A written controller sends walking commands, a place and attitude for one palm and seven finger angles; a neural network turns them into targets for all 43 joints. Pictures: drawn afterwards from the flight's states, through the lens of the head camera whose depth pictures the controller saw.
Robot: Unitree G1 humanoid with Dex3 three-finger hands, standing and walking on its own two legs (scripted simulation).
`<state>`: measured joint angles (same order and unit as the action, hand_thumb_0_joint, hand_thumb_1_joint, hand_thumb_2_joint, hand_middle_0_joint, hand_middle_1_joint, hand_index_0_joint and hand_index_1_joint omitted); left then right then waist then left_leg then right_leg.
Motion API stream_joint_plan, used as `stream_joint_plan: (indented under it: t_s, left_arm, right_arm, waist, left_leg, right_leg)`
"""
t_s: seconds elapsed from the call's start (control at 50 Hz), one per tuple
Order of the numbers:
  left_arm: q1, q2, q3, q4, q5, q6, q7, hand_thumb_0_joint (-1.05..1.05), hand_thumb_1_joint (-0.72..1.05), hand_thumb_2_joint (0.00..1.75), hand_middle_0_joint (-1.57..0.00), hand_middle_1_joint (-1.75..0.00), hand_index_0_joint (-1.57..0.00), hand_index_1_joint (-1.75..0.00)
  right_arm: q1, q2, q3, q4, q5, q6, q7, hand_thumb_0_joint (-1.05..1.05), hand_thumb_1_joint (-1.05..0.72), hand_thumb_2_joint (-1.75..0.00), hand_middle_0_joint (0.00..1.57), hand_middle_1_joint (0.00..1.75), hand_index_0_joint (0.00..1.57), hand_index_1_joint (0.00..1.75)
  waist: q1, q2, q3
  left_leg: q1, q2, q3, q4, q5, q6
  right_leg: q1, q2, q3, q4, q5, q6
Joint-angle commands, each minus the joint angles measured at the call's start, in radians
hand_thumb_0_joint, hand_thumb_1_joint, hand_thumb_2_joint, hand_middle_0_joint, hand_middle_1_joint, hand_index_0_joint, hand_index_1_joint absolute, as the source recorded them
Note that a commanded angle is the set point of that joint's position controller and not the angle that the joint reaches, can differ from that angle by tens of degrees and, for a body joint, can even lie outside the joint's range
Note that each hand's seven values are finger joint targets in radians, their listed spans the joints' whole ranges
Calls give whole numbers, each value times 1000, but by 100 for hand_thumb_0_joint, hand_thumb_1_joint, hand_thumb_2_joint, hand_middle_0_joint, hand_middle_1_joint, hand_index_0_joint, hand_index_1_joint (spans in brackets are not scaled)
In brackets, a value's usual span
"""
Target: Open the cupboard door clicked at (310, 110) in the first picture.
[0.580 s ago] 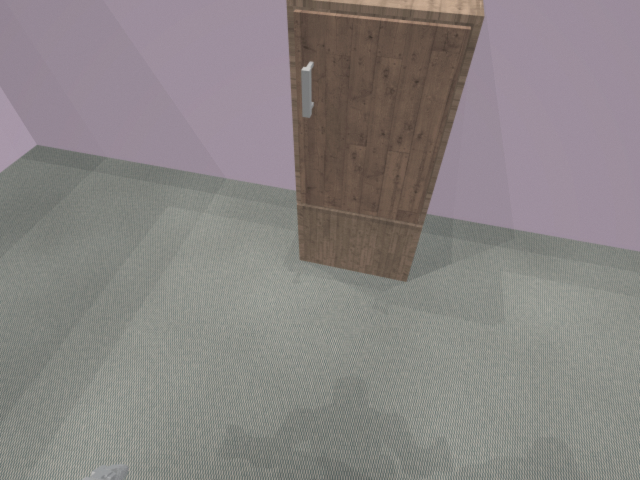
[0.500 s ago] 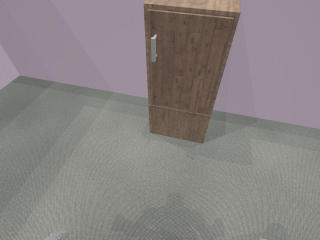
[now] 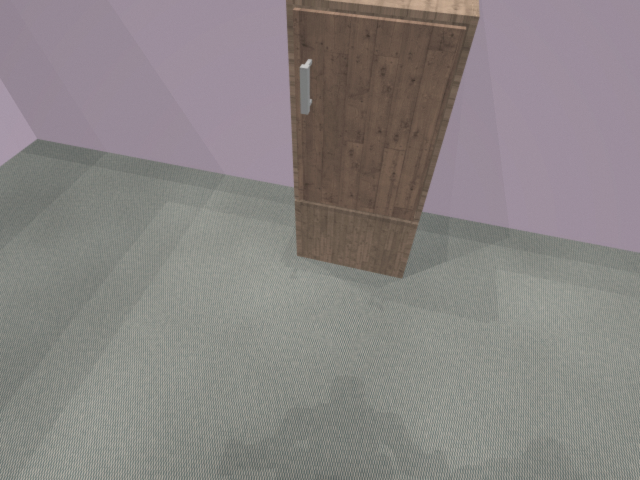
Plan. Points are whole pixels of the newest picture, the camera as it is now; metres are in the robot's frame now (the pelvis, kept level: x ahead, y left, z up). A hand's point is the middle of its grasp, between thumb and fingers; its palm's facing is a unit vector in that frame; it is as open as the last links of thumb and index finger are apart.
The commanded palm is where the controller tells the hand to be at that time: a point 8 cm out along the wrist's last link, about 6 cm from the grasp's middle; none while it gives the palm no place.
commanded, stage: stand and wait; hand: left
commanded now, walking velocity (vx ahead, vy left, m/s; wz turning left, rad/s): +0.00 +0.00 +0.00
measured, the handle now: (307, 86) +1.02 +0.09 -0.01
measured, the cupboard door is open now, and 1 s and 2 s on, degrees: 0 0 0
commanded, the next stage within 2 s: look at it before walking up in 0.24 s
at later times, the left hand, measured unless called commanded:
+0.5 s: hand out of the picture +0.08 +0.24 -0.15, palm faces -0.04 -0.94 -0.34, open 7.4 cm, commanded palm none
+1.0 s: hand out of the picture +0.07 +0.24 -0.16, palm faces -0.04 -0.94 -0.33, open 7.4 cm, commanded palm none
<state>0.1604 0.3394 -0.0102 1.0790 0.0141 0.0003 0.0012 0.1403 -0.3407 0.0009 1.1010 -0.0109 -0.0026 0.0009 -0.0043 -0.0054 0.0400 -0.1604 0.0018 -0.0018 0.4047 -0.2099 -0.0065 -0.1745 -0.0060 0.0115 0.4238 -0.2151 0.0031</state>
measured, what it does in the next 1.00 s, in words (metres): stands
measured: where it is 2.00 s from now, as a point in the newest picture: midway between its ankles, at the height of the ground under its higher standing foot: outside the picture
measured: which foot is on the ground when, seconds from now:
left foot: down 0.00-1.00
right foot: down 0.00-1.00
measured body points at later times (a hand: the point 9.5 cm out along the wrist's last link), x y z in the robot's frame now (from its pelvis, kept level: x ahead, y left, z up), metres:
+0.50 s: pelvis +0.00 +0.00 +0.00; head +0.00 +0.00 +0.45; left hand +0.08 +0.29 -0.13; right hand +0.08 -0.30 -0.13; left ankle +0.01 +0.12 -0.74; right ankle +0.01 -0.12 -0.74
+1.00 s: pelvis +0.00 +0.00 +0.00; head +0.01 +0.00 +0.45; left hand +0.07 +0.29 -0.13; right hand +0.08 -0.30 -0.13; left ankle +0.01 +0.12 -0.74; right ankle +0.01 -0.12 -0.74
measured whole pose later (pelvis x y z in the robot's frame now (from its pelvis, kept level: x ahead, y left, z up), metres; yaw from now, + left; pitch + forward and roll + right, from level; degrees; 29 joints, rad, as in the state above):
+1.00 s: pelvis +0.00 +0.00 +0.00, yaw +0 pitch -2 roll +0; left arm 0.15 0.34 -0.01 1.09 0.02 -0.01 0.00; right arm 0.12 -0.34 0.01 1.12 -0.01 -0.01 0.00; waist 0.00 -0.01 0.04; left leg -0.14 0.01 0.00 0.36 -0.19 -0.01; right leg -0.15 0.00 0.01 0.38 -0.19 0.00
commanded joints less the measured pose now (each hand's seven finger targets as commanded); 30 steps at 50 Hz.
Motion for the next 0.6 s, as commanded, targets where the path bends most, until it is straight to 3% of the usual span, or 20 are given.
stream_joint_plan:
  t_s: [0.0, 0.16, 0.36, 0.58]
  left_arm:
    - [-61, 206, 44, -70, -5, -26, 10, 0, 90, 90, -20, -30, -20, -30]
    - [-63, 204, 43, -57, -3, -23, 9, 0, 90, 90, -20, -30, -20, -30]
    - [-66, 205, 44, -61, -3, -29, 10, 0, 90, 90, -20, -30, -20, -30]
    - [-66, 205, 44, -64, -2, -29, 9, 0, 90, 90, -20, -30, -20, -30]
  right_arm:
    - [-62, -200, -39, -70, 2, -32, -13, 0, -90, -90, 20, 30, 20, 30]
    - [-54, -202, -38, -53, 1, -32, -12, 0, -90, -90, 20, 30, 20, 30]
    - [-57, -200, -37, -53, 2, -35, -12, 0, -90, -90, 20, 30, 20, 30]
    - [-60, -199, -36, -57, 2, -35, -11, 0, -90, -90, 20, 30, 20, 30]
  waist:
    - [7, 5, -74]
    - [6, 9, -44]
    - [4, 1, -66]
    - [6, 0, -67]
  left_leg:
    - [9, 107, -104, -78, 82, 38]
    - [-6, 107, -110, -101, 33, 37]
    - [20, 110, -102, -90, 102, 34]
    - [21, 111, -105, -100, 100, 34]
  right_leg:
    - [13, -108, 108, -87, 64, -39]
    - [-9, -106, 111, -103, 2, -36]
    - [5, -110, 112, -101, 84, -38]
    - [14, -110, 110, -109, 79, -36]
